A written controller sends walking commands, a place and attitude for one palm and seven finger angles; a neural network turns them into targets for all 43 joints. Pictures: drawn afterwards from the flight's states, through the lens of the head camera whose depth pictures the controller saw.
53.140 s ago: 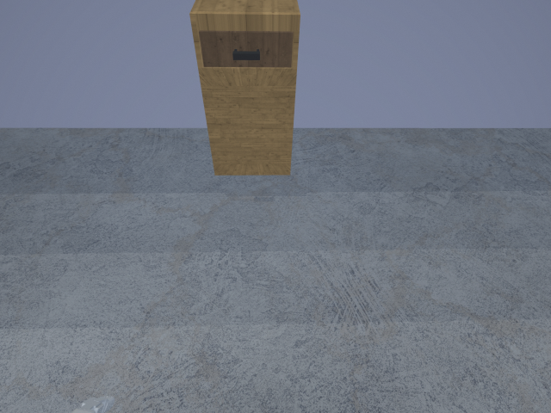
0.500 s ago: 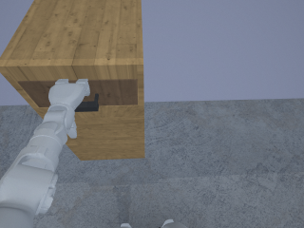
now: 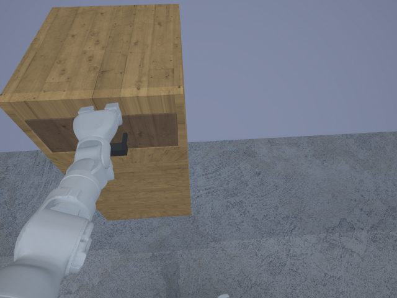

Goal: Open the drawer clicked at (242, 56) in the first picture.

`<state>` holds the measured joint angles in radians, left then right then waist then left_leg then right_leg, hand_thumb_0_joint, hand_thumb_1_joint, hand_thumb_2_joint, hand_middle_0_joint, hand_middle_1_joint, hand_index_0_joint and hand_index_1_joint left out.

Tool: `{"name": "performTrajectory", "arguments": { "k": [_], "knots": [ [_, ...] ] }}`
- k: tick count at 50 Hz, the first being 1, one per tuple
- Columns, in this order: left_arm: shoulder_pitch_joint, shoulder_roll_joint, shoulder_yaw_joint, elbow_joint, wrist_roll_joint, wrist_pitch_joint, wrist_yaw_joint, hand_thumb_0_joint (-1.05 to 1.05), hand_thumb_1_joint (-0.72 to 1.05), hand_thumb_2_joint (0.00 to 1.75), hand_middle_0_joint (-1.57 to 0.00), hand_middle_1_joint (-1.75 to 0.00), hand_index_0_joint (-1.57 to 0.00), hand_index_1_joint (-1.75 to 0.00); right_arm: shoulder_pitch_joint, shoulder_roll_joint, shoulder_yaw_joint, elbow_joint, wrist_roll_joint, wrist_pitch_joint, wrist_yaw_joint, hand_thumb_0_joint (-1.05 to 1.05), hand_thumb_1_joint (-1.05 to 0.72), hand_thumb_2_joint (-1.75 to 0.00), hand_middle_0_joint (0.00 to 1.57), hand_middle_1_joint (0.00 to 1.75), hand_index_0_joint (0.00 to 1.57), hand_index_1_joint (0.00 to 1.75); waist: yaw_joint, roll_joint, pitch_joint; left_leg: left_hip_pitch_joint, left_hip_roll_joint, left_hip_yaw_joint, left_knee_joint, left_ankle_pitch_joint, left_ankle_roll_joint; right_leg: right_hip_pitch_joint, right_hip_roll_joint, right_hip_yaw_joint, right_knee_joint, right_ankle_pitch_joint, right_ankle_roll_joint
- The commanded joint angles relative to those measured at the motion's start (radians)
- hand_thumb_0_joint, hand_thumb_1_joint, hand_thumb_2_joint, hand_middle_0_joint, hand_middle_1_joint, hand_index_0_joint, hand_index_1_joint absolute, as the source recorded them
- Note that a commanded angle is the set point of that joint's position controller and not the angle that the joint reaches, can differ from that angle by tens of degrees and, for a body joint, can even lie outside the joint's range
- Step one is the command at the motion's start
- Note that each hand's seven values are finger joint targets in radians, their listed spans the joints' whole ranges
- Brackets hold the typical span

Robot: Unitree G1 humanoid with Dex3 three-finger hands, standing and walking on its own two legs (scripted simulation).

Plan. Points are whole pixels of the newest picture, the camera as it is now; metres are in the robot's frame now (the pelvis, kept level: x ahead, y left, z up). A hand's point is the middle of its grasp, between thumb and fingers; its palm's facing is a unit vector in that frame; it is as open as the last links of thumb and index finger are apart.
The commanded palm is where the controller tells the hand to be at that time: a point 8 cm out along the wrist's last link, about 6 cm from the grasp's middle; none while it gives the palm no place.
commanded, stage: move the hooked fingers above the handle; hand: left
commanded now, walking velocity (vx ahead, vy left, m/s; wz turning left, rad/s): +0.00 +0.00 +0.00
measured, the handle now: (107, 143) +0.52 +0.22 -0.05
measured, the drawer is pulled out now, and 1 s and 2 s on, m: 0.00 0.00 0.00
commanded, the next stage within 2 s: none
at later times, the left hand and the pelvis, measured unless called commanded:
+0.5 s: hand (99, 140) +0.47 +0.21 +0.02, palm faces +0.04 +0.00 -1.00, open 13.4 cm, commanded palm +0.45 +0.20 +0.06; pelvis +0.00 +0.01 -0.01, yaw +1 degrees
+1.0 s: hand (95, 143) +0.47 +0.22 +0.00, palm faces +0.09 -0.01 -1.00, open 13.5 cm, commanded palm +0.45 +0.20 +0.06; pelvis +0.00 +0.02 -0.02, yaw +2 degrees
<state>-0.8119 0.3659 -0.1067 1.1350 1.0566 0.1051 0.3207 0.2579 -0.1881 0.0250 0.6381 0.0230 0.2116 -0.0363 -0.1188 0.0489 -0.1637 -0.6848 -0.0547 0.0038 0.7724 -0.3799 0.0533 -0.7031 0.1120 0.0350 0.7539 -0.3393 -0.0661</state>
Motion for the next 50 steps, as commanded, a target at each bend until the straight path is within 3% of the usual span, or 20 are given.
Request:
{"name": "performTrajectory", "arguments": {
  "k": [1, 4, 6, 11, 14, 17, 19, 21, 24, 25, 28, 30, 32, 34, 36, 39, 42, 44, 48, 50],
  "knots": [
    [-0.247, 0.337, 0.079, -0.169, 0.009, -0.088, -0.048, 0.0, -0.5, 0.3, -0.3, -1.2, -0.3, -1.2, 0.087, -0.203, -0.071, -0.11, -0.003, -0.042, -0.049, 0.0, -0.9, -0.9, 0.2, 0.3, 0.2, 0.3, 0.025, -0.128, -0.23, -0.012, 0.002, 0.018, -0.062, 0.132, 0.018, 0.299, -0.085, 0.065, -0.124, 0.229, 0.041],
    [-0.287, 0.289, 0.052, -0.284, 0.035, -0.216, -0.036, 0.0, -0.5, 0.3, -0.3, -1.2, -0.3, -1.2, 0.105, -0.185, -0.088, -0.116, -0.01, -0.074, -0.049, 0.0, -0.9, -0.9, 0.2, 0.3, 0.2, 0.3, 0.021, -0.027, -0.278, 0.033, 0.007, 0.008, -0.021, 0.141, 0.015, 0.214, -0.078, 0.068, -0.094, 0.193, 0.027],
    [-0.322, 0.304, 0.072, -0.332, 0.038, -0.268, -0.001, 0.0, -0.5, 0.3, -0.3, -1.2, -0.3, -1.2, 0.118, -0.181, -0.097, -0.101, -0.013, -0.093, -0.044, 0.0, -0.9, -0.9, 0.2, 0.3, 0.2, 0.3, 0.017, 0.01, -0.311, 0.039, 0.011, -0.002, 0.011, 0.138, 0.011, 0.156, -0.075, 0.068, -0.067, 0.164, 0.023],
    [-0.509, 0.286, 0.083, -0.474, 0.043, -0.315, 0.134, 0.0, -0.5, 0.3, -0.3, -1.2, -0.3, -1.2, 0.158, -0.194, -0.134, -0.036, -0.037, -0.127, -0.013, 0.0, -0.9, -0.9, 0.2, 0.3, 0.2, 0.3, -0.016, 0.124, -0.505, 0.19, 0.019, -0.05, 0.083, 0.255, -0.005, -0.005, -0.054, 0.02, 0.019, 0.165, 0.012],
    [-0.56, 0.276, 0.09, -0.454, 0.037, -0.264, 0.199, 0.0, -0.5, 0.3, -0.3, -1.2, -0.3, -1.2, 0.171, -0.205, -0.143, 0.004, -0.048, -0.124, 0.005, 0.0, -0.9, -0.9, 0.2, 0.3, 0.2, 0.3, -0.033, 0.123, -0.543, 0.246, 0.024, -0.07, 0.104, 0.351, -0.024, -0.054, -0.042, -0.014, 0.045, 0.197, 0.011],
    [-0.512, 0.241, 0.084, -0.333, 0.028, -0.154, 0.224, 0.0, -0.5, 0.3, -0.3, -1.2, -0.3, -1.2, 0.176, -0.212, -0.142, 0.025, -0.051, -0.102, 0.026, 0.0, -0.9, -0.9, 0.2, 0.3, 0.2, 0.3, -0.018, 0.108, -0.511, 0.252, 0.027, -0.067, 0.088, 0.42, -0.041, -0.042, -0.035, -0.04, 0.039, 0.231, 0.009],
    [-0.489, 0.203, 0.048, -0.251, 0.027, -0.07, 0.204, 0.0, -0.5, 0.3, -0.3, -1.2, -0.3, -1.2, 0.174, -0.215, -0.138, 0.028, -0.044, -0.078, 0.041, 0.0, -0.9, -0.9, 0.2, 0.3, 0.2, 0.3, -0.018, 0.105, -0.494, 0.266, 0.03, -0.061, 0.071, 0.465, -0.049, -0.025, -0.03, -0.049, 0.024, 0.259, 0.01],
    [-0.437, 0.173, 0.015, -0.174, 0.022, 0.008, 0.162, 0.0, -0.5, 0.3, -0.3, -1.2, -0.3, -1.2, 0.173, -0.22, -0.13, 0.015, -0.034, -0.054, 0.044, 0.0, -0.9, -0.9, 0.2, 0.3, 0.2, 0.3, -0.011, 0.043, -0.442, 0.237, 0.03, -0.047, 0.038, 0.451, -0.039, 0.039, -0.027, -0.047, -0.009, 0.28, 0.013],
    [-0.404, 0.195, 0.016, -0.148, 0.017, 0.038, 0.102, 0.0, -0.5, 0.3, -0.3, -1.2, -0.3, -1.2, 0.163, -0.216, -0.118, -0.008, -0.019, -0.033, 0.027, 0.0, -0.9, -0.9, 0.2, 0.3, 0.2, 0.3, -0.01, -0.064, -0.405, 0.165, 0.02, -0.027, -0.002, 0.381, -0.007, 0.165, -0.038, -0.016, -0.053, 0.33, 0.023],
    [-0.382, 0.154, -0.021, -0.124, 0.01, 0.043, 0.075, 0.0, -0.5, 0.3, -0.3, -1.2, -0.3, -1.2, 0.153, -0.212, -0.114, -0.018, -0.015, -0.029, 0.02, 0.0, -0.9, -0.9, 0.2, 0.3, 0.2, 0.3, -0.025, -0.082, -0.337, 0.142, 0.021, -0.024, -0.015, 0.341, -0.001, 0.167, -0.044, -0.014, -0.069, 0.314, 0.023],
    [-0.315, 0.211, 0.023, -0.115, -0.007, -0.004, 0.01, 0.0, -0.5, 0.3, -0.3, -1.2, -0.3, -1.2, 0.135, -0.216, -0.099, -0.044, -0.013, -0.033, -0.002, 0.0, -0.9, -0.9, 0.2, 0.3, 0.2, 0.3, -0.01, -0.143, -0.259, 0.075, 0.016, -0.013, -0.045, 0.249, 0.013, 0.225, -0.058, 0.01, -0.099, 0.282, 0.025],
    [-0.299, 0.181, -0.012, -0.136, 0.002, -0.051, -0.021, 0.0, -0.5, 0.3, -0.3, -1.2, -0.3, -1.2, 0.134, -0.209, -0.094, -0.06, -0.01, -0.041, -0.012, 0.0, -0.9, -0.9, 0.2, 0.3, 0.2, 0.3, -0.017, -0.128, -0.222, 0.069, 0.017, -0.013, -0.05, 0.212, 0.015, 0.192, -0.062, 0.01, -0.101, 0.239, 0.024],
    [-0.284, 0.196, 0.005, -0.2, 0.013, -0.12, -0.028, 0.0, -0.5, 0.3, -0.3, -1.2, -0.3, -1.2, 0.135, -0.202, -0.094, -0.078, -0.013, -0.056, -0.016, 0.0, -0.9, -0.9, 0.2, 0.3, 0.2, 0.3, 0.005, -0.086, -0.226, 0.08, 0.019, -0.015, -0.046, 0.201, 0.013, 0.167, -0.061, 0.012, -0.092, 0.202, 0.017],
    [-0.305, 0.187, 0.009, -0.295, 0.019, -0.195, -0.012, 0.0, -0.5, 0.3, -0.3, -1.2, -0.3, -1.2, 0.128, -0.187, -0.101, -0.09, -0.02, -0.069, -0.017, 0.0, -0.9, -0.9, 0.2, 0.3, 0.2, 0.3, 0.018, -0.008, -0.287, 0.122, 0.021, -0.019, -0.025, 0.227, 0.009, 0.138, -0.058, 0.019, -0.066, 0.199, 0.01],
    [-0.341, 0.249, 0.073, -0.358, 0.038, -0.25, 0.035, 0.0, -0.5, 0.3, -0.3, -1.2, -0.3, -1.2, 0.136, -0.182, -0.109, -0.082, -0.026, -0.082, -0.015, 0.0, -0.9, -0.9, 0.2, 0.3, 0.2, 0.3, 0.034, 0.043, -0.336, 0.147, 0.027, -0.03, 0.001, 0.25, 0.001, 0.087, -0.053, 0.015, -0.033, 0.186, 0.005],
    [-0.441, 0.304, 0.129, -0.423, 0.07, -0.272, 0.143, 0.0, -0.5, 0.3, -0.3, -1.2, -0.3, -1.2, 0.139, -0.186, -0.12, -0.06, -0.042, -0.098, -0.005, 0.0, -0.9, -0.9, 0.2, 0.3, 0.2, 0.3, 0.023, 0.075, -0.425, 0.187, 0.035, -0.062, 0.047, 0.309, -0.016, -0.002, -0.044, -0.007, 0.026, 0.171, 0.002],
    [-0.498, 0.316, 0.159, -0.424, 0.09, -0.226, 0.239, 0.0, -0.5, 0.3, -0.3, -1.2, -0.3, -1.2, 0.144, -0.194, -0.133, -0.028, -0.056, -0.104, 0.012, 0.0, -0.9, -0.9, 0.2, 0.3, 0.2, 0.3, 0.018, 0.113, -0.507, 0.234, 0.038, -0.073, 0.087, 0.405, -0.042, -0.052, -0.036, -0.03, 0.068, 0.194, -0.001],
    [-0.516, 0.257, 0.117, -0.378, 0.081, -0.159, 0.264, 0.0, -0.5, 0.3, -0.3, -1.2, -0.3, -1.2, 0.15, -0.198, -0.139, -0.01, -0.059, -0.095, 0.026, 0.0, -0.9, -0.9, 0.2, 0.3, 0.2, 0.3, -0.002, 0.107, -0.528, 0.273, 0.044, -0.084, 0.1, 0.472, -0.056, -0.073, -0.031, -0.048, 0.076, 0.216, 0.004],
    [-0.48, 0.104, -0.013, -0.254, 0.015, -0.004, 0.187, 0.0, -0.5, 0.3, -0.3, -1.2, -0.3, -1.2, 0.167, -0.211, -0.147, 0.008, -0.044, -0.064, 0.051, 0.0, -0.9, -0.9, 0.2, 0.3, 0.2, 0.3, -0.03, 0.064, -0.516, 0.321, 0.047, -0.07, 0.069, 0.53, -0.057, -0.007, -0.027, -0.054, 0.019, 0.278, 0.015],
    [-0.473, 0.145, -0.001, -0.251, -0.002, 0.029, 0.128, 0.0, -0.5, 0.3, -0.3, -1.2, -0.3, -1.2, 0.176, -0.218, -0.145, 0.005, -0.028, -0.043, 0.041, 0.0, -0.9, -0.9, 0.2, 0.3, 0.2, 0.3, -0.023, -0.007, -0.498, 0.314, 0.047, -0.062, 0.039, 0.504, -0.041, 0.058, -0.029, -0.043, -0.016, 0.301, 0.022]
  ]
}}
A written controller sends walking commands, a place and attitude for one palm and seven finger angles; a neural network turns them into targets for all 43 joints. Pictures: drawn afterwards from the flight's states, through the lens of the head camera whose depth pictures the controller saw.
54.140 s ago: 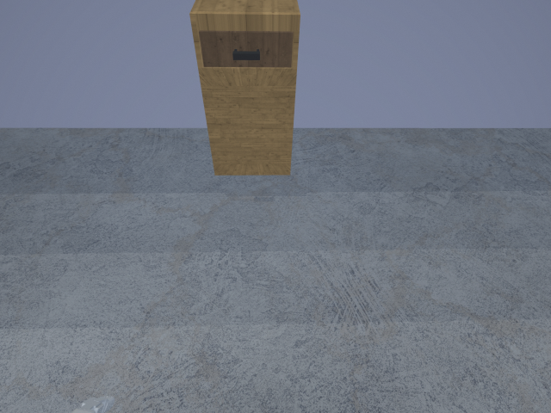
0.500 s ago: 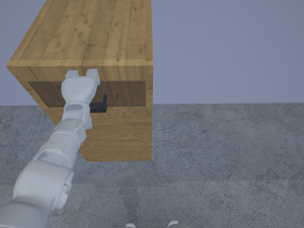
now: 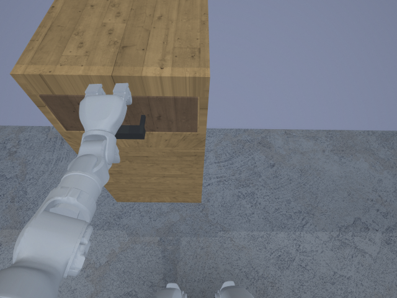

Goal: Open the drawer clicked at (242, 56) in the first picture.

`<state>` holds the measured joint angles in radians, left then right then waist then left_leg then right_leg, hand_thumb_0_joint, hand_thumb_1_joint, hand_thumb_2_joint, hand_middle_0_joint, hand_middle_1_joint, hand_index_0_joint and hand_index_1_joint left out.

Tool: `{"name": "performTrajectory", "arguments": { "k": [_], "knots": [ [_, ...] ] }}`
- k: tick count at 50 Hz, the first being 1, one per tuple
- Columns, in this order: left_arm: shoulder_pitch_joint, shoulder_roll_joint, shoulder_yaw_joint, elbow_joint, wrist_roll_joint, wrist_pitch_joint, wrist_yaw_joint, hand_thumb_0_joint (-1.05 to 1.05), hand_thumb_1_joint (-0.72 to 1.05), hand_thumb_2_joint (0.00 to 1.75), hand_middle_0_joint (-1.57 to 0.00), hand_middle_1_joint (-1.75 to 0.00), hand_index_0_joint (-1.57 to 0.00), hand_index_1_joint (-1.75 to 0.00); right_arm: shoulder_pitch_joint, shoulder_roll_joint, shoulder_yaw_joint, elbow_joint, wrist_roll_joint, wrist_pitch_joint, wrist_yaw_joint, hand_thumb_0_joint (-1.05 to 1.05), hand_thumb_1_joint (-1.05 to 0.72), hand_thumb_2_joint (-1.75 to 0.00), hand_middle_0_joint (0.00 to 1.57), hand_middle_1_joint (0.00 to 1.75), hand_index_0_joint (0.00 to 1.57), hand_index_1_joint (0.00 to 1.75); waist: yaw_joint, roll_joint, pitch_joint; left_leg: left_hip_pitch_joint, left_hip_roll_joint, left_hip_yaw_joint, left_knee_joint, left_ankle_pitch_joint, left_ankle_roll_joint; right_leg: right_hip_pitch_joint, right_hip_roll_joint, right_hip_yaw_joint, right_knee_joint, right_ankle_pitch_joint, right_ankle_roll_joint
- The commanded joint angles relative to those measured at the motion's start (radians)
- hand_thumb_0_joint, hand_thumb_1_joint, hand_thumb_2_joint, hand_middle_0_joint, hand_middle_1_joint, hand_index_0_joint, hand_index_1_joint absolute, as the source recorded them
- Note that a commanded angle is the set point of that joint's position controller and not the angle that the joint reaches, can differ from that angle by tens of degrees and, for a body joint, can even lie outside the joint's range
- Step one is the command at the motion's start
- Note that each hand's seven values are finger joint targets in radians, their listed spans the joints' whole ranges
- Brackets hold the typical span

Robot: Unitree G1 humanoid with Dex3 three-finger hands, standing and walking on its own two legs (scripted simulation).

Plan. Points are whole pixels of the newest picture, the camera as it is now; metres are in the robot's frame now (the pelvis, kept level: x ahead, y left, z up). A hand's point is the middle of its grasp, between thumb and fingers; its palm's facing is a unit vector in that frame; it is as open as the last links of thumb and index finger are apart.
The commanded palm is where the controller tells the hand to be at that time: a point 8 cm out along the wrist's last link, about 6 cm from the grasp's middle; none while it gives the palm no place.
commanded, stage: move the hooked fingers above the handle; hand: left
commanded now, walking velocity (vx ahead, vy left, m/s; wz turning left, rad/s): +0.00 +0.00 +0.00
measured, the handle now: (124, 125) +0.52 +0.18 -0.03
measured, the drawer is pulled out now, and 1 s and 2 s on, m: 0.00 0.00 0.00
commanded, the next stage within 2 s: lower the fingers behind the handle in 1.02 s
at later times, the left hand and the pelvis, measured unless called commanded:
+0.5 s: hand (108, 126) +0.47 +0.20 +0.02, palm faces +0.06 +0.04 -1.00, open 13.8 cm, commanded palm +0.45 +0.17 +0.09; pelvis +0.00 -0.01 +0.00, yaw -1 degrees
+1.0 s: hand (125, 128) +0.47 +0.16 +0.01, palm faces +0.05 +0.00 -1.00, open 13.7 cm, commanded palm +0.45 +0.18 +0.09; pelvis +0.01 -0.01 +0.00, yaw -2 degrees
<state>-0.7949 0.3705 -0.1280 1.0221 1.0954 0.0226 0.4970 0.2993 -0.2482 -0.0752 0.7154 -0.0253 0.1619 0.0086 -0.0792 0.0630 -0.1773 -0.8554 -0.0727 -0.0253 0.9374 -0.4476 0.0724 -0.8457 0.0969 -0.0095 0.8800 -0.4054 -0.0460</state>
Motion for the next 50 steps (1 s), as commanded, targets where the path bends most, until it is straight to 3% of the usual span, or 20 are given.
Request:
{"name": "performTrajectory", "arguments": {
  "k": [1, 3, 7, 9, 12, 14, 18, 21, 23, 26, 28, 29, 33, 35, 37, 39, 41, 45, 47, 50],
  "knots": [
    [-0.487, 0.142, 0.007, -0.121, -0.039, 0.124, -0.07, 0.0, -0.5, 0.3, -0.3, -1.2, -0.3, -1.2, 0.125, -0.157, -0.037, -0.076, 0.023, 0.016, -0.011, 0.0, -0.9, -0.9, 0.2, 0.3, 0.2, 0.3, -0.067, -0.043, -0.455, 0.459, 0.06, -0.025, -0.139, 0.538, -0.047, 0.228, -0.016, 0.009, -0.157, 0.374, 0.003],
    [-0.474, 0.082, -0.045, -0.117, -0.049, 0.118, -0.12, 0.0, -0.5, 0.3, -0.3, -1.2, -0.3, -1.2, 0.112, -0.15, -0.028, -0.087, 0.026, 0.022, -0.025, 0.0, -0.9, -0.9, 0.2, 0.3, 0.2, 0.3, -0.077, -0.053, -0.392, 0.431, 0.053, -0.02, -0.163, 0.497, -0.035, 0.253, -0.025, 0.018, -0.182, 0.375, 0.001],
    [-0.328, 0.1, -0.029, -0.119, -0.043, 0.027, -0.189, 0.0, -0.5, 0.3, -0.3, -1.2, -0.3, -1.2, 0.083, -0.14, -0.009, -0.121, 0.026, 0.013, -0.049, 0.0, -0.9, -0.9, 0.2, 0.3, 0.2, 0.3, -0.049, -0.088, -0.272, 0.345, 0.042, 0.0, -0.19, 0.39, -0.012, 0.304, -0.037, 0.044, -0.209, 0.356, -0.002],
    [-0.314, 0.062, -0.05, -0.164, -0.039, -0.04, -0.201, 0.0, -0.5, 0.3, -0.3, -1.2, -0.3, -1.2, 0.082, -0.127, -0.009, -0.137, 0.024, 0.001, -0.051, 0.0, -0.9, -0.9, 0.2, 0.3, 0.2, 0.3, -0.037, -0.051, -0.252, 0.353, 0.044, -0.005, -0.191, 0.386, -0.016, 0.274, -0.037, 0.041, -0.201, 0.329, -0.01],
    [-0.307, 0.176, 0.058, -0.22, -0.015, -0.118, -0.153, 0.0, -0.5, 0.3, -0.3, -1.2, -0.3, -1.2, 0.08, -0.124, -0.011, -0.145, 0.021, -0.009, -0.052, 0.0, -0.9, -0.9, 0.2, 0.3, 0.2, 0.3, -0.005, -0.013, -0.275, 0.347, 0.049, -0.009, -0.179, 0.376, -0.024, 0.245, -0.034, 0.051, -0.174, 0.297, -0.019],
    [-0.333, 0.262, 0.137, -0.267, 0.008, -0.14, -0.087, 0.0, -0.5, 0.3, -0.3, -1.2, -0.3, -1.2, 0.078, -0.118, -0.011, -0.151, 0.014, -0.016, -0.05, 0.0, -0.9, -0.9, 0.2, 0.3, 0.2, 0.3, 0.02, 0.011, -0.35, 0.329, 0.045, -0.01, -0.164, 0.402, -0.028, 0.263, -0.032, 0.052, -0.136, 0.317, -0.021],
    [-0.419, 0.342, 0.211, -0.26, 0.052, -0.087, 0.052, 0.0, -0.5, 0.3, -0.3, -1.2, -0.3, -1.2, 0.057, -0.123, -0.014, -0.13, -0.001, -0.028, -0.039, 0.0, -0.9, -0.9, 0.2, 0.3, 0.2, 0.3, 0.016, 0.016, -0.39, 0.273, 0.039, -0.005, -0.123, 0.396, -0.034, 0.224, -0.028, 0.049, -0.094, 0.296, -0.022],
    [-0.445, 0.286, 0.16, -0.234, 0.049, -0.003, 0.087, 0.0, -0.5, 0.3, -0.3, -1.2, -0.3, -1.2, 0.068, -0.127, -0.023, -0.121, 0.0, -0.027, -0.028, 0.0, -0.9, -0.9, 0.2, 0.3, 0.2, 0.3, -0.007, 0.037, -0.481, 0.33, 0.038, 0.004, -0.117, 0.441, -0.039, 0.248, -0.025, 0.034, -0.097, 0.342, -0.013],
    [-0.476, 0.208, 0.088, -0.195, 0.02, 0.05, 0.052, 0.0, -0.5, 0.3, -0.3, -1.2, -0.3, -1.2, 0.078, -0.131, -0.032, -0.105, 0.008, -0.023, -0.021, 0.0, -0.9, -0.9, 0.2, 0.3, 0.2, 0.3, -0.043, 0.032, -0.507, 0.391, 0.042, 0.007, -0.12, 0.479, -0.04, 0.253, -0.022, 0.029, -0.119, 0.374, -0.006],
    [-0.484, 0.069, -0.049, -0.151, -0.05, 0.103, -0.062, 0.0, -0.5, 0.3, -0.3, -1.2, -0.3, -1.2, 0.109, -0.141, -0.042, -0.091, 0.027, -0.019, -0.024, 0.0, -0.9, -0.9, 0.2, 0.3, 0.2, 0.3, -0.091, -0.043, -0.456, 0.44, 0.048, 0.003, -0.146, 0.453, -0.028, 0.27, -0.025, 0.032, -0.178, 0.378, 0.01],
    [-0.467, 0.065, -0.054, -0.165, -0.09, 0.079, -0.135, 0.0, -0.5, 0.3, -0.3, -1.2, -0.3, -1.2, 0.11, -0.141, -0.039, -0.092, 0.031, -0.018, -0.036, 0.0, -0.9, -0.9, 0.2, 0.3, 0.2, 0.3, -0.094, -0.077, -0.452, 0.445, 0.045, 0.006, -0.159, 0.467, -0.017, 0.321, -0.033, 0.046, -0.201, 0.423, 0.014],
    [-0.436, 0.11, -0.024, -0.144, -0.087, 0.07, -0.16, 0.0, -0.5, 0.3, -0.3, -1.2, -0.3, -1.2, 0.111, -0.145, -0.034, -0.088, 0.032, -0.014, -0.044, 0.0, -0.9, -0.9, 0.2, 0.3, 0.2, 0.3, -0.084, -0.076, -0.428, 0.427, 0.043, 0.006, -0.164, 0.454, -0.013, 0.332, -0.036, 0.052, -0.202, 0.429, 0.014],
    [-0.373, 0.109, -0.027, -0.146, -0.046, -0.026, -0.203, 0.0, -0.5, 0.3, -0.3, -1.2, -0.3, -1.2, 0.091, -0.138, -0.013, -0.099, 0.025, -0.015, -0.059, 0.0, -0.9, -0.9, 0.2, 0.3, 0.2, 0.3, -0.064, -0.069, -0.273, 0.331, 0.036, 0.005, -0.179, 0.39, -0.01, 0.306, -0.044, 0.06, -0.209, 0.392, 0.0],
    [-0.346, 0.06, -0.061, -0.177, -0.018, -0.076, -0.196, 0.0, -0.5, 0.3, -0.3, -1.2, -0.3, -1.2, 0.09, -0.125, -0.015, -0.107, 0.022, -0.022, -0.056, 0.0, -0.9, -0.9, 0.2, 0.3, 0.2, 0.3, -0.052, -0.018, -0.247, 0.342, 0.037, -0.001, -0.17, 0.393, -0.016, 0.248, -0.04, 0.056, -0.195, 0.358, -0.009],
    [-0.34, 0.128, 0.009, -0.204, -0.013, -0.12, -0.166, 0.0, -0.5, 0.3, -0.3, -1.2, -0.3, -1.2, 0.097, -0.123, -0.018, -0.113, 0.02, -0.027, -0.052, 0.0, -0.9, -0.9, 0.2, 0.3, 0.2, 0.3, -0.031, -0.003, -0.277, 0.332, 0.039, -0.001, -0.156, 0.388, -0.02, 0.241, -0.038, 0.061, -0.175, 0.342, -0.014],
    [-0.345, 0.255, 0.122, -0.231, -0.008, -0.138, -0.118, 0.0, -0.5, 0.3, -0.3, -1.2, -0.3, -1.2, 0.097, -0.123, -0.017, -0.125, 0.017, -0.029, -0.05, 0.0, -0.9, -0.9, 0.2, 0.3, 0.2, 0.3, 0.002, 0.009, -0.354, 0.302, 0.035, 0.003, -0.145, 0.411, -0.021, 0.29, -0.037, 0.071, -0.141, 0.379, -0.015],
    [-0.346, 0.32, 0.186, -0.245, 0.01, -0.127, -0.049, 0.0, -0.5, 0.3, -0.3, -1.2, -0.3, -1.2, 0.087, -0.121, -0.014, -0.133, 0.011, -0.029, -0.047, 0.0, -0.9, -0.9, 0.2, 0.3, 0.2, 0.3, 0.022, 0.008, -0.399, 0.263, 0.03, 0.007, -0.131, 0.425, -0.025, 0.306, -0.035, 0.068, -0.111, 0.395, -0.016],
    [-0.405, 0.35, 0.214, -0.249, 0.056, -0.049, 0.065, 0.0, -0.5, 0.3, -0.3, -1.2, -0.3, -1.2, 0.074, -0.124, -0.02, -0.122, -0.001, -0.029, -0.033, 0.0, -0.9, -0.9, 0.2, 0.3, 0.2, 0.3, 0.015, 0.037, -0.469, 0.277, 0.032, 0.011, -0.104, 0.481, -0.035, 0.279, -0.028, 0.051, -0.075, 0.416, -0.016],
    [-0.406, 0.297, 0.171, -0.225, 0.047, 0.008, 0.069, 0.0, -0.5, 0.3, -0.3, -1.2, -0.3, -1.2, 0.082, -0.129, -0.028, -0.118, 0.002, -0.026, -0.024, 0.0, -0.9, -0.9, 0.2, 0.3, 0.2, 0.3, -0.002, 0.038, -0.501, 0.328, 0.036, 0.019, -0.108, 0.514, -0.036, 0.293, -0.024, 0.043, -0.093, 0.442, -0.009],
    [-0.435, 0.308, 0.164, -0.209, 0.01, 0.067, 0.037, 0.0, -0.5, 0.3, -0.3, -1.2, -0.3, -1.2, 0.088, -0.136, -0.03, -0.115, 0.015, -0.01, -0.027, 0.0, -0.9, -0.9, 0.2, 0.3, 0.2, 0.3, -0.019, -0.011, -0.531, 0.359, 0.034, 0.025, -0.129, 0.517, -0.028, 0.368, -0.026, 0.049, -0.127, 0.486, 0.004]
  ]
}}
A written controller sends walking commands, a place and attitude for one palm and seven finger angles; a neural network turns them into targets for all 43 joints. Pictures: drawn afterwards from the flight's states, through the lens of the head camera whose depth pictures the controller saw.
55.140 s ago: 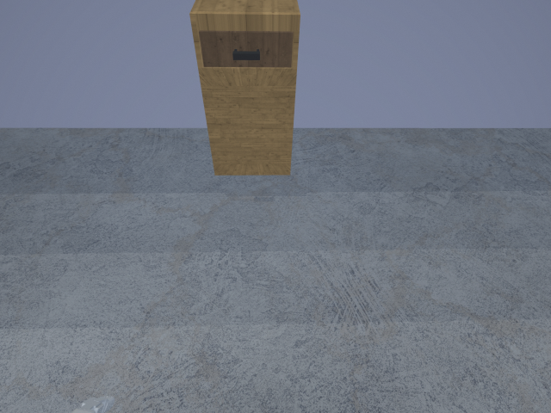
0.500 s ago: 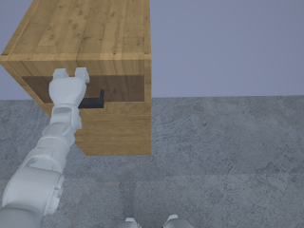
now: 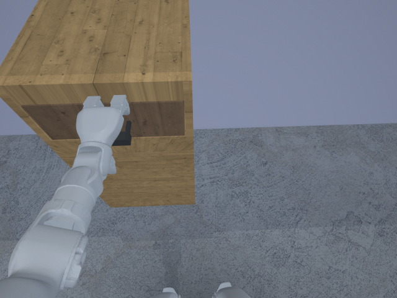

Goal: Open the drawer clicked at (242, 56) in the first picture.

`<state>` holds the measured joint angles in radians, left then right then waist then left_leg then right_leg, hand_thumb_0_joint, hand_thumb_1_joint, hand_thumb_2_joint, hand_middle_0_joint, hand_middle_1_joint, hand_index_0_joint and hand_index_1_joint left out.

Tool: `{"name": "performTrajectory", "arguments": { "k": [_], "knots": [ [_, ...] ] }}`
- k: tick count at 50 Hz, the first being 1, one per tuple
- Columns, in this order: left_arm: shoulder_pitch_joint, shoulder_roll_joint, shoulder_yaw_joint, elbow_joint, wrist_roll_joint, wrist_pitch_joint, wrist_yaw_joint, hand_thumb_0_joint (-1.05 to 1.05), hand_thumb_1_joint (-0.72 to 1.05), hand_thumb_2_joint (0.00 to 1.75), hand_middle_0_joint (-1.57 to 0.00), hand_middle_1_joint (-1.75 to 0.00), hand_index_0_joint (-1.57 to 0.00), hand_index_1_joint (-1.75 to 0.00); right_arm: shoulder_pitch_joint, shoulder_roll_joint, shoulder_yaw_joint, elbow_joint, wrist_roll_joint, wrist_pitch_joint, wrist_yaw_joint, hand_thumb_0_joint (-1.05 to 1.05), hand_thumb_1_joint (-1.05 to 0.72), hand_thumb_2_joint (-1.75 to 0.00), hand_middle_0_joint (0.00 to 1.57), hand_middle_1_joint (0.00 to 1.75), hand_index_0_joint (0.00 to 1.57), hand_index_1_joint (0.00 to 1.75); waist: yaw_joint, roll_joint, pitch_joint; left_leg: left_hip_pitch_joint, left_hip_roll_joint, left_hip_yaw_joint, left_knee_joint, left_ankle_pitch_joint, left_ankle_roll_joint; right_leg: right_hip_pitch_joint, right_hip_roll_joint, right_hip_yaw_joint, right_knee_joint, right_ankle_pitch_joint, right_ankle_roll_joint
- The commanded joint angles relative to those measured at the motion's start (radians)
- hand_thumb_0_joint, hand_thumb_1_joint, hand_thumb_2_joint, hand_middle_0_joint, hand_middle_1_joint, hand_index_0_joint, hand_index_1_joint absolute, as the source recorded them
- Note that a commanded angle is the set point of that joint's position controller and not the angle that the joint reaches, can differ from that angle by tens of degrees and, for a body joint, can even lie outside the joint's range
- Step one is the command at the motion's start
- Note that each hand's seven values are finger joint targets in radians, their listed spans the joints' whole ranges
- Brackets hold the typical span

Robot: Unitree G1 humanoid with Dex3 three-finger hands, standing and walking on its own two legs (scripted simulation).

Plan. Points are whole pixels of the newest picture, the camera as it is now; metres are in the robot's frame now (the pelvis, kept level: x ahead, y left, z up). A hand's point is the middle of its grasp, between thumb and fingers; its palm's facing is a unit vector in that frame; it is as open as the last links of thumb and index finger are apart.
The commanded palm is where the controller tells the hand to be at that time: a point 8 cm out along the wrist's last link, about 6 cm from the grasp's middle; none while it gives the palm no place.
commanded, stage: move the hooked fingers above the handle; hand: left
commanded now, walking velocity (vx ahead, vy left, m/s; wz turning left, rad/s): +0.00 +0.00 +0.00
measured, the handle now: (109, 132) +0.51 +0.21 -0.04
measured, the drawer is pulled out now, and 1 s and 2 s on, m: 0.00 0.00 0.00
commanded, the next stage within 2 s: lower the fingers behind the handle in 0.02 s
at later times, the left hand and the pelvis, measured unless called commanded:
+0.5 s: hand (108, 147) +0.45 +0.20 -0.02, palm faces -0.04 -0.05 -1.00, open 13.8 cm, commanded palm +0.44 +0.20 +0.05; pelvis +0.00 +0.00 -0.01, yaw +1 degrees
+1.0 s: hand (106, 150) +0.45 +0.21 -0.03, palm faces -0.09 -0.05 -1.00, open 13.9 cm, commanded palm +0.44 +0.19 +0.02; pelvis -0.01 +0.00 -0.02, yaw +1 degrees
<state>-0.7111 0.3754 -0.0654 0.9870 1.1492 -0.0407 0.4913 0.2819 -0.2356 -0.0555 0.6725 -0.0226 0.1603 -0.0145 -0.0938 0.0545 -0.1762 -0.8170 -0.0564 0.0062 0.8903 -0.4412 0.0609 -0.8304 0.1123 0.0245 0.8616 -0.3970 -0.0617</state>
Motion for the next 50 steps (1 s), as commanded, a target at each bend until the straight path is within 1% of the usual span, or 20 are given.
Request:
{"name": "performTrajectory", "arguments": {
  "k": [1, 4, 5, 11, 12, 16, 19, 23, 25, 27, 28, 31, 33, 36, 38, 40, 44, 47, 49, 50],
  "knots": [
    [-0.522, 0.294, 0.088, -0.162, -0.059, 0.142, 0.022, 0.0, -0.5, 0.3, -0.3, -1.2, -0.3, -1.2, 0.106, -0.147, -0.048, -0.069, 0.019, -0.005, -0.008, 0.0, -0.9, -0.9, 0.2, 0.3, 0.2, 0.3, -0.013, -0.026, -0.514, 0.315, 0.017, -0.004, -0.094, 0.487, -0.011, 0.371, -0.043, 0.016, -0.127, 0.474, 0.024],
    [-0.514, 0.284, 0.057, -0.099, -0.092, 0.154, -0.049, 0.0, -0.5, 0.3, -0.3, -1.2, -0.3, -1.2, 0.105, -0.152, -0.038, -0.066, 0.033, -0.005, -0.026, 0.0, -0.9, -0.9, 0.2, 0.3, 0.2, 0.3, -0.03, -0.085, -0.434, 0.268, 0.013, 0.004, -0.131, 0.408, 0.002, 0.418, -0.055, 0.034, -0.173, 0.462, 0.036],
    [-0.503, 0.253, 0.023, -0.074, -0.095, 0.15, -0.076, 0.0, -0.5, 0.3, -0.3, -1.2, -0.3, -1.2, 0.105, -0.153, -0.036, -0.069, 0.037, -0.008, -0.032, 0.0, -0.9, -0.9, 0.2, 0.3, 0.2, 0.3, -0.043, -0.099, -0.373, 0.253, 0.012, 0.005, -0.141, 0.371, 0.005, 0.406, -0.058, 0.036, -0.191, 0.442, 0.037],
    [-0.371, 0.232, 0.003, -0.05, -0.071, 0.027, -0.159, 0.0, -0.5, 0.3, -0.3, -1.2, -0.3, -1.2, 0.108, -0.15, -0.022, -0.088, 0.036, -0.021, -0.049, 0.0, -0.9, -0.9, 0.2, 0.3, 0.2, 0.3, -0.017, -0.065, -0.266, 0.22, 0.012, -0.003, -0.146, 0.326, 0.004, 0.336, -0.061, 0.043, -0.196, 0.367, 0.022],
    [-0.38, 0.195, -0.028, -0.06, -0.071, 0.007, -0.16, 0.0, -0.5, 0.3, -0.3, -1.2, -0.3, -1.2, 0.109, -0.147, -0.022, -0.089, 0.033, -0.027, -0.047, 0.0, -0.9, -0.9, 0.2, 0.3, 0.2, 0.3, -0.029, -0.046, -0.247, 0.216, 0.013, -0.003, -0.14, 0.304, 0.003, 0.305, -0.062, 0.044, -0.196, 0.34, 0.021],
    [-0.378, 0.211, 0.007, -0.109, -0.053, -0.068, -0.126, 0.0, -0.5, 0.3, -0.3, -1.2, -0.3, -1.2, 0.123, -0.142, -0.033, -0.092, 0.025, -0.04, -0.037, 0.0, -0.9, -0.9, 0.2, 0.3, 0.2, 0.3, -0.006, 0.0, -0.311, 0.221, 0.017, -0.016, -0.098, 0.322, -0.005, 0.238, -0.054, 0.037, -0.142, 0.305, 0.008],
    [-0.455, 0.232, 0.039, -0.181, -0.046, -0.097, -0.062, 0.0, -0.5, 0.3, -0.3, -1.2, -0.3, -1.2, 0.135, -0.142, -0.044, -0.076, 0.012, -0.052, -0.026, 0.0, -0.9, -0.9, 0.2, 0.3, 0.2, 0.3, -0.008, 0.043, -0.394, 0.247, 0.023, -0.031, -0.059, 0.372, -0.012, 0.186, -0.049, 0.026, -0.094, 0.312, 0.005],
    [-0.527, 0.288, 0.104, -0.218, -0.018, -0.081, 0.04, 0.0, -0.5, 0.3, -0.3, -1.2, -0.3, -1.2, 0.131, -0.15, -0.055, -0.049, -0.007, -0.058, -0.014, 0.0, -0.9, -0.9, 0.2, 0.3, 0.2, 0.3, -0.016, 0.058, -0.488, 0.26, 0.027, -0.046, -0.006, 0.446, -0.023, 0.136, -0.042, 0.01, -0.036, 0.34, 0.003],
    [-0.516, 0.261, 0.093, -0.204, -0.005, -0.049, 0.078, 0.0, -0.5, 0.3, -0.3, -1.2, -0.3, -1.2, 0.134, -0.15, -0.062, -0.036, -0.012, -0.054, -0.005, 0.0, -0.9, -0.9, 0.2, 0.3, 0.2, 0.3, -0.017, 0.086, -0.526, 0.299, 0.031, -0.05, 0.01, 0.494, -0.034, 0.108, -0.037, -0.003, -0.02, 0.351, 0.003],
    [-0.504, 0.228, 0.072, -0.147, -0.01, 0.003, 0.092, 0.0, -0.5, 0.3, -0.3, -1.2, -0.3, -1.2, 0.134, -0.152, -0.062, -0.026, -0.012, -0.047, 0.005, 0.0, -0.9, -0.9, 0.2, 0.3, 0.2, 0.3, -0.024, 0.074, -0.501, 0.303, 0.034, -0.05, 0.011, 0.508, -0.041, 0.093, -0.032, -0.015, -0.025, 0.347, 0.005],
    [-0.537, 0.191, 0.041, -0.144, -0.019, 0.025, 0.087, 0.0, -0.5, 0.3, -0.3, -1.2, -0.3, -1.2, 0.131, -0.154, -0.062, -0.021, -0.013, -0.044, 0.01, 0.0, -0.9, -0.9, 0.2, 0.3, 0.2, 0.3, -0.042, 0.07, -0.509, 0.319, 0.036, -0.054, 0.014, 0.529, -0.043, 0.084, -0.031, -0.019, -0.024, 0.355, 0.006],
    [-0.495, 0.128, -0.02, -0.071, -0.04, 0.1, 0.045, 0.0, -0.5, 0.3, -0.3, -1.2, -0.3, -1.2, 0.144, -0.156, -0.061, -0.02, -0.002, -0.028, 0.016, 0.0, -0.9, -0.9, 0.2, 0.3, 0.2, 0.3, -0.049, 0.035, -0.484, 0.33, 0.037, -0.049, -0.004, 0.513, -0.038, 0.112, -0.028, -0.022, -0.054, 0.361, 0.012],
    [-0.505, 0.117, -0.038, -0.038, -0.055, 0.122, 0.006, 0.0, -0.5, 0.3, -0.3, -1.2, -0.3, -1.2, 0.148, -0.157, -0.057, -0.019, 0.004, -0.02, 0.011, 0.0, -0.9, -0.9, 0.2, 0.3, 0.2, 0.3, -0.062, 0.0, -0.453, 0.312, 0.036, -0.051, -0.016, 0.493, -0.029, 0.127, -0.031, -0.016, -0.071, 0.365, 0.015],
    [-0.48, 0.135, -0.051, 0.044, -0.055, 0.144, -0.041, 0.0, -0.5, 0.3, -0.3, -1.2, -0.3, -1.2, 0.147, -0.16, -0.038, -0.028, 0.015, -0.013, -0.006, 0.0, -0.9, -0.9, 0.2, 0.3, 0.2, 0.3, -0.076, -0.075, -0.332, 0.201, 0.026, -0.038, -0.04, 0.356, -0.006, 0.155, -0.037, -0.001, -0.103, 0.317, 0.021],
    [-0.484, 0.139, -0.052, 0.042, -0.058, 0.118, -0.074, 0.0, -0.5, 0.3, -0.3, -1.2, -0.3, -1.2, 0.142, -0.157, -0.031, -0.039, 0.015, -0.019, -0.017, 0.0, -0.9, -0.9, 0.2, 0.3, 0.2, 0.3, -0.075, -0.068, -0.304, 0.162, 0.023, -0.037, -0.041, 0.319, -0.001, 0.156, -0.045, 0.006, -0.101, 0.302, 0.018],
    [-0.457, 0.187, -0.017, 0.023, -0.051, 0.077, -0.088, 0.0, -0.5, 0.3, -0.3, -1.2, -0.3, -1.2, 0.146, -0.156, -0.027, -0.047, 0.012, -0.026, -0.024, 0.0, -0.9, -0.9, 0.2, 0.3, 0.2, 0.3, -0.055, -0.045, -0.335, 0.158, 0.022, -0.032, -0.027, 0.313, 0.002, 0.158, -0.047, 0.014, -0.084, 0.3, 0.016],
    [-0.408, 0.116, -0.059, 0.013, -0.044, 0.013, -0.102, 0.0, -0.5, 0.3, -0.3, -1.2, -0.3, -1.2, 0.15, -0.142, -0.028, -0.06, 0.009, -0.041, -0.023, 0.0, -0.9, -0.9, 0.2, 0.3, 0.2, 0.3, -0.058, -0.032, -0.3, 0.131, 0.024, -0.039, -0.001, 0.299, -0.002, 0.097, -0.045, 0.011, -0.059, 0.274, 0.011],
    [-0.439, 0.177, -0.002, -0.082, -0.033, -0.047, -0.072, 0.0, -0.5, 0.3, -0.3, -1.2, -0.3, -1.2, 0.147, -0.142, -0.031, -0.067, 0.003, -0.053, -0.023, 0.0, -0.9, -0.9, 0.2, 0.3, 0.2, 0.3, -0.032, 0.028, -0.381, 0.151, 0.03, -0.048, 0.027, 0.315, -0.008, 0.059, -0.043, 0.013, -0.017, 0.255, 0.005],
    [-0.463, 0.178, 0.007, -0.114, -0.017, -0.069, -0.034, 0.0, -0.5, 0.3, -0.3, -1.2, -0.3, -1.2, 0.152, -0.142, -0.041, -0.058, -0.005, -0.063, -0.018, 0.0, -0.9, -0.9, 0.2, 0.3, 0.2, 0.3, -0.035, 0.058, -0.434, 0.187, 0.035, -0.062, 0.052, 0.347, -0.017, 0.007, -0.039, 0.001, 0.013, 0.246, 0.003],
    [-0.439, 0.144, -0.012, -0.079, -0.007, -0.057, -0.014, 0.0, -0.5, 0.3, -0.3, -1.2, -0.3, -1.2, 0.152, -0.142, -0.043, -0.051, -0.007, -0.064, -0.014, 0.0, -0.9, -0.9, 0.2, 0.3, 0.2, 0.3, -0.042, 0.054, -0.42, 0.182, 0.037, -0.062, 0.063, 0.348, -0.02, -0.021, -0.037, -0.005, 0.017, 0.236, 0.003]
  ]
}}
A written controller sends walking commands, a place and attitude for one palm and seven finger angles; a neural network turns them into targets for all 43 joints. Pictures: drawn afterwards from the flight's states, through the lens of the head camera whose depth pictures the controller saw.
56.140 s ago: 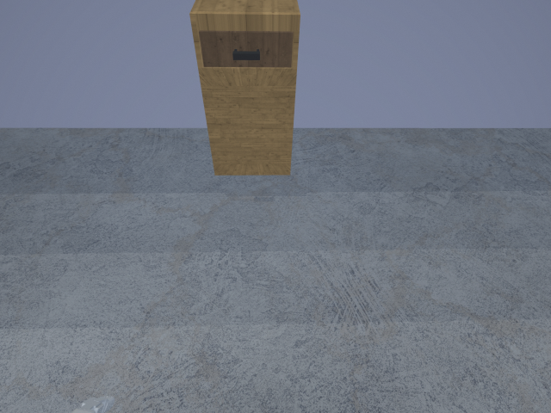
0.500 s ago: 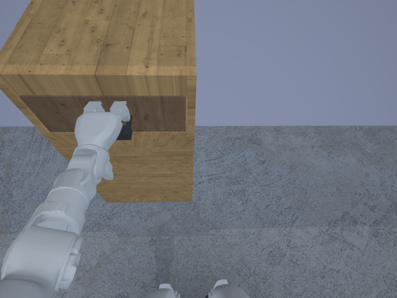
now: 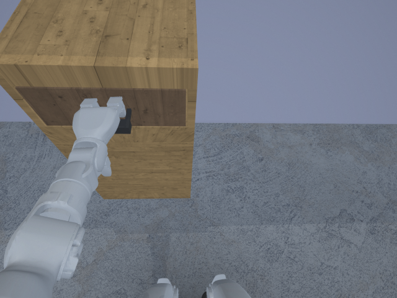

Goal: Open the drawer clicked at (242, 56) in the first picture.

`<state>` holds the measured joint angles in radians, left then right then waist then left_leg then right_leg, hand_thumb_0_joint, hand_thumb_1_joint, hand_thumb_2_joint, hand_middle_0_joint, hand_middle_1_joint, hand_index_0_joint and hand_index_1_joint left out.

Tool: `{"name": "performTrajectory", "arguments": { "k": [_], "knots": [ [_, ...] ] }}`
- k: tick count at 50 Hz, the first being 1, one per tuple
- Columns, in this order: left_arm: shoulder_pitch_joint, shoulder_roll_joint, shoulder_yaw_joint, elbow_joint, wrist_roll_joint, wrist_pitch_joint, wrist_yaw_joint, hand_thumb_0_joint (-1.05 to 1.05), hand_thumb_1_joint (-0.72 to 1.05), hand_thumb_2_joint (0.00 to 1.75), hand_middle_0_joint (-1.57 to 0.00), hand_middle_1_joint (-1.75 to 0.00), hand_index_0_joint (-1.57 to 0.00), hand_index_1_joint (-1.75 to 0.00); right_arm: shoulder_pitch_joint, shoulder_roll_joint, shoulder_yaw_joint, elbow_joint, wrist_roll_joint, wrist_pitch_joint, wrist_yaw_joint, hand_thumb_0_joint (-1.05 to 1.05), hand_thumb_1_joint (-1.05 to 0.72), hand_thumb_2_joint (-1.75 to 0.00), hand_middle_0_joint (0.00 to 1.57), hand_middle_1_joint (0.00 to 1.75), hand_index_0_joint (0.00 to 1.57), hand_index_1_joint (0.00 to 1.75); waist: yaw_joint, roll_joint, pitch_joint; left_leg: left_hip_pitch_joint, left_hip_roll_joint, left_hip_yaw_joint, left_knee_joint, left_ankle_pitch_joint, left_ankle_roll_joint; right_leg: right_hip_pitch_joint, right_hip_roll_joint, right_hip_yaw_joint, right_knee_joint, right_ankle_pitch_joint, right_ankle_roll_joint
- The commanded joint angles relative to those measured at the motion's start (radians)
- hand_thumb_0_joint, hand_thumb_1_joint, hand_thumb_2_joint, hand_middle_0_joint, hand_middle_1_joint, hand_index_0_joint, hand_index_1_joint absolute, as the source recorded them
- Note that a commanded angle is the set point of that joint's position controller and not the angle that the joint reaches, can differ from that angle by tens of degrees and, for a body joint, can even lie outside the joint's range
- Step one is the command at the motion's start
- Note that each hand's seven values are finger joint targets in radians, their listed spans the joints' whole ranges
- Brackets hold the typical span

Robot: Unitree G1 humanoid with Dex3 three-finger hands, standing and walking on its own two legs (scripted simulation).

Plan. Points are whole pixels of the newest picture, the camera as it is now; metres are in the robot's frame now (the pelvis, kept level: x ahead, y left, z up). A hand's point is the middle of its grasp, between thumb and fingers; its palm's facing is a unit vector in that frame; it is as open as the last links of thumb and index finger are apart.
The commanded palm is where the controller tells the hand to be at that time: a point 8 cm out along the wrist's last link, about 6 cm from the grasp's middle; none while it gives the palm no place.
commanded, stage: lower the fingers behind the handle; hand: left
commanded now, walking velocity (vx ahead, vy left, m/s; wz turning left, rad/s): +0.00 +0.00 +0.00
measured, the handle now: (108, 119) +0.52 +0.20 -0.02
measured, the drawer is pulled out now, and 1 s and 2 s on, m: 0.00 0.00 0.03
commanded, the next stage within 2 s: close the thumb around the handle in 0.72 s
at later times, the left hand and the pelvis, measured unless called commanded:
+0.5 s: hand (110, 140) +0.47 +0.19 -0.04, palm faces -0.08 -0.02 -1.00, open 13.8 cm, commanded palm +0.46 +0.18 +0.02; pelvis +0.00 +0.00 -0.01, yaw +0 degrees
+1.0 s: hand (110, 141) +0.47 +0.19 -0.04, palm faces -0.07 -0.02 -1.00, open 13.1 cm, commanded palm +0.46 +0.18 +0.02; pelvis +0.01 +0.00 -0.01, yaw +0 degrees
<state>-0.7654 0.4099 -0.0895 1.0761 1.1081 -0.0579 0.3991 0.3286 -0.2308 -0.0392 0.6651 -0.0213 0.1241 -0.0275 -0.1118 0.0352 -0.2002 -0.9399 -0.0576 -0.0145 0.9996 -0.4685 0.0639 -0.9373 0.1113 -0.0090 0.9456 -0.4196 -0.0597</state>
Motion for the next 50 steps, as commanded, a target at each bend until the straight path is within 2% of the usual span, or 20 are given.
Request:
{"name": "performTrajectory", "arguments": {
  "k": [1, 3, 5, 9, 13, 15, 17, 20, 22, 27, 31, 34, 35, 36, 39, 41, 42, 45, 48, 50],
  "knots": [
    [-0.393, 0.103, 0.006, -0.153, 0.045, -0.029, 0.096, 0.0, -0.5, 0.3, -0.3, -1.2, -0.3, -1.2, 0.106, -0.148, -0.06, -0.037, -0.007, -0.028, 0.001, 0.0, -0.9, -0.9, 0.2, 0.3, 0.2, 0.3, -0.027, 0.072, -0.376, 0.292, 0.041, -0.05, -0.041, 0.37, -0.03, 0.057, -0.034, 0.024, -0.06, 0.238, 0.0],
    [-0.445, 0.068, -0.011, -0.157, 0.038, -0.007, 0.126, 0.0, -0.5, 0.3, -0.3, -1.2, -0.3, -1.2, 0.11, -0.151, -0.068, -0.024, -0.012, -0.033, 0.012, 0.0, -0.9, -0.9, 0.2, 0.3, 0.2, 0.3, -0.047, 0.077, -0.395, 0.315, 0.045, -0.061, -0.028, 0.396, -0.036, 0.022, -0.033, 0.013, -0.051, 0.235, 0.0],
    [-0.464, 0.119, 0.031, -0.161, 0.033, 0.019, 0.148, 0.0, -0.5, 0.3, -0.3, -1.2, -0.3, -1.2, 0.119, -0.161, -0.073, -0.016, -0.012, -0.028, 0.015, 0.0, -0.9, -0.9, 0.2, 0.3, 0.2, 0.3, -0.038, 0.08, -0.448, 0.338, 0.049, -0.07, -0.026, 0.411, -0.043, 0.026, -0.03, 0.007, -0.04, 0.234, 0.001],
    [-0.552, 0.157, 0.043, -0.178, 0.018, 0.05, 0.158, 0.0, -0.5, 0.3, -0.3, -1.2, -0.3, -1.2, 0.125, -0.168, -0.069, -0.005, -0.015, -0.023, 0.011, 0.0, -0.9, -0.9, 0.2, 0.3, 0.2, 0.3, -0.059, 0.082, -0.521, 0.333, 0.044, -0.065, -0.014, 0.419, -0.035, 0.062, -0.033, 0.011, -0.031, 0.267, 0.008],
    [-0.518, 0.135, 0.022, -0.092, 0.024, 0.092, 0.148, 0.0, -0.5, 0.3, -0.3, -1.2, -0.3, -1.2, 0.121, -0.168, -0.059, 0.006, -0.015, -0.02, 0.012, 0.0, -0.9, -0.9, 0.2, 0.3, 0.2, 0.3, -0.062, 0.097, -0.463, 0.315, 0.043, -0.061, -0.019, 0.408, -0.036, 0.04, -0.03, 0.002, -0.04, 0.248, 0.005],
    [-0.495, 0.159, 0.032, -0.071, 0.022, 0.101, 0.133, 0.0, -0.5, 0.3, -0.3, -1.2, -0.3, -1.2, 0.12, -0.171, -0.053, 0.003, -0.013, -0.019, 0.008, 0.0, -0.9, -0.9, 0.2, 0.3, 0.2, 0.3, -0.06, 0.08, -0.451, 0.291, 0.044, -0.057, -0.016, 0.39, -0.03, 0.051, -0.03, 0.007, -0.039, 0.251, 0.007],
    [-0.478, 0.121, 0.002, -0.058, 0.012, 0.104, 0.115, 0.0, -0.5, 0.3, -0.3, -1.2, -0.3, -1.2, 0.123, -0.166, -0.049, -0.005, -0.011, -0.019, 0.006, 0.0, -0.9, -0.9, 0.2, 0.3, 0.2, 0.3, -0.068, 0.055, -0.428, 0.272, 0.041, -0.052, -0.021, 0.383, -0.024, 0.071, -0.031, 0.008, -0.048, 0.265, 0.009],
    [-0.454, 0.123, 0.012, -0.094, 0.003, 0.089, 0.1, 0.0, -0.5, 0.3, -0.3, -1.2, -0.3, -1.2, 0.127, -0.164, -0.051, -0.014, -0.009, -0.017, 0.005, 0.0, -0.9, -0.9, 0.2, 0.3, 0.2, 0.3, -0.051, 0.06, -0.46, 0.296, 0.042, -0.047, -0.025, 0.408, -0.022, 0.102, -0.031, 0.014, -0.05, 0.293, 0.01],
    [-0.446, 0.124, 0.008, -0.091, 0.001, 0.081, 0.09, 0.0, -0.5, 0.3, -0.3, -1.2, -0.3, -1.2, 0.126, -0.162, -0.047, -0.016, -0.007, -0.016, 0.001, 0.0, -0.9, -0.9, 0.2, 0.3, 0.2, 0.3, -0.059, 0.027, -0.423, 0.258, 0.04, -0.043, -0.028, 0.369, -0.016, 0.113, -0.033, 0.018, -0.06, 0.28, 0.012],
    [-0.446, 0.102, -0.007, -0.106, 0.016, 0.04, 0.09, 0.0, -0.5, 0.3, -0.3, -1.2, -0.3, -1.2, 0.121, -0.159, -0.048, -0.02, -0.007, -0.029, -0.003, 0.0, -0.9, -0.9, 0.2, 0.3, 0.2, 0.3, -0.061, 0.043, -0.38, 0.245, 0.043, -0.049, -0.026, 0.326, -0.016, 0.06, -0.035, 0.019, -0.057, 0.228, 0.008],
    [-0.429, 0.112, 0.012, -0.135, 0.02, 0.021, 0.103, 0.0, -0.5, 0.3, -0.3, -1.2, -0.3, -1.2, 0.126, -0.16, -0.056, -0.019, -0.012, -0.03, 0.002, 0.0, -0.9, -0.9, 0.2, 0.3, 0.2, 0.3, -0.042, 0.086, -0.446, 0.309, 0.049, -0.059, -0.013, 0.4, -0.032, 0.04, -0.032, 0.01, -0.034, 0.251, 0.002],
    [-0.46, 0.049, -0.031, -0.161, 0.009, 0.023, 0.112, 0.0, -0.5, 0.3, -0.3, -1.2, -0.3, -1.2, 0.13, -0.156, -0.063, -0.012, -0.015, -0.029, 0.01, 0.0, -0.9, -0.9, 0.2, 0.3, 0.2, 0.3, -0.06, 0.096, -0.459, 0.339, 0.054, -0.067, -0.006, 0.435, -0.038, 0.026, -0.031, 0.005, -0.031, 0.266, 0.006],
    [-0.425, 0.102, 0.022, -0.15, 0.009, 0.028, 0.117, 0.0, -0.5, 0.3, -0.3, -1.2, -0.3, -1.2, 0.135, -0.161, -0.065, -0.008, -0.014, -0.025, 0.009, 0.0, -0.9, -0.9, 0.2, 0.3, 0.2, 0.3, -0.044, 0.06, -0.468, 0.326, 0.053, -0.062, -0.004, 0.438, -0.033, 0.055, -0.031, 0.008, -0.032, 0.282, 0.007],
    [-0.423, 0.113, 0.021, -0.151, 0.012, 0.034, 0.12, 0.0, -0.5, 0.3, -0.3, -1.2, -0.3, -1.2, 0.127, -0.163, -0.062, -0.012, -0.014, -0.021, 0.007, 0.0, -0.9, -0.9, 0.2, 0.3, 0.2, 0.3, -0.045, 0.061, -0.47, 0.314, 0.05, -0.059, -0.007, 0.435, -0.033, 0.068, -0.031, 0.012, -0.034, 0.29, 0.008],
    [-0.445, 0.079, -0.006, -0.175, 0.012, 0.041, 0.124, 0.0, -0.5, 0.3, -0.3, -1.2, -0.3, -1.2, 0.129, -0.157, -0.065, -0.007, -0.015, -0.016, 0.01, 0.0, -0.9, -0.9, 0.2, 0.3, 0.2, 0.3, -0.051, 0.076, -0.479, 0.331, 0.048, -0.052, -0.005, 0.458, -0.031, 0.08, -0.032, 0.015, -0.039, 0.321, 0.009],
    [-0.415, 0.119, 0.025, -0.167, 0.013, 0.048, 0.125, 0.0, -0.5, 0.3, -0.3, -1.2, -0.3, -1.2, 0.122, -0.16, -0.062, -0.009, -0.015, -0.01, 0.007, 0.0, -0.9, -0.9, 0.2, 0.3, 0.2, 0.3, -0.038, 0.063, -0.479, 0.317, 0.046, -0.045, -0.011, 0.462, -0.029, 0.114, -0.032, 0.019, -0.042, 0.342, 0.009],
    [-0.395, 0.134, 0.041, -0.174, 0.012, 0.051, 0.125, 0.0, -0.44, 0.32, -0.3, -1.21, -0.3, -1.21, 0.123, -0.159, -0.061, -0.011, -0.014, -0.007, 0.006, 0.0, -0.9, -0.9, 0.2, 0.3, 0.2, 0.3, -0.027, 0.066, -0.484, 0.32, 0.044, -0.041, -0.014, 0.48, -0.028, 0.135, -0.032, 0.023, -0.042, 0.365, 0.008],
    [-0.391, 0.091, 0.006, -0.164, 0.013, 0.052, 0.118, 0.0, -0.28, 0.4, -0.32, -1.22, -0.32, -1.22, 0.115, -0.153, -0.061, -0.011, -0.01, -0.005, 0.007, 0.0, -0.9, -0.9, 0.2, 0.3, 0.2, 0.3, -0.038, 0.07, -0.45, 0.318, 0.044, -0.042, -0.016, 0.472, -0.03, 0.118, -0.032, 0.022, -0.05, 0.356, 0.008],
    [-0.417, 0.116, 0.015, -0.15, 0.011, 0.052, 0.115, 0.0, -0.11, 0.47, -0.33, -1.24, -0.33, -1.24, 0.108, -0.155, -0.056, -0.012, -0.011, -0.007, 0.003, 0.0, -0.9, -0.9, 0.2, 0.3, 0.2, 0.3, -0.051, 0.044, -0.415, 0.27, 0.039, -0.034, -0.02, 0.417, -0.019, 0.133, -0.035, 0.031, -0.06, 0.343, 0.01],
    [-0.393, 0.136, 0.026, -0.127, 0.016, 0.056, 0.116, 0.0, 0.0, 0.52, -0.34, -1.25, -0.34, -1.25, 0.108, -0.156, -0.052, -0.015, -0.008, -0.008, 0.001, 0.0, -0.9, -0.9, 0.2, 0.3, 0.2, 0.3, -0.044, 0.04, -0.4, 0.246, 0.035, -0.029, -0.024, 0.396, -0.016, 0.141, -0.036, 0.035, -0.062, 0.34, 0.01]
  ]
}}
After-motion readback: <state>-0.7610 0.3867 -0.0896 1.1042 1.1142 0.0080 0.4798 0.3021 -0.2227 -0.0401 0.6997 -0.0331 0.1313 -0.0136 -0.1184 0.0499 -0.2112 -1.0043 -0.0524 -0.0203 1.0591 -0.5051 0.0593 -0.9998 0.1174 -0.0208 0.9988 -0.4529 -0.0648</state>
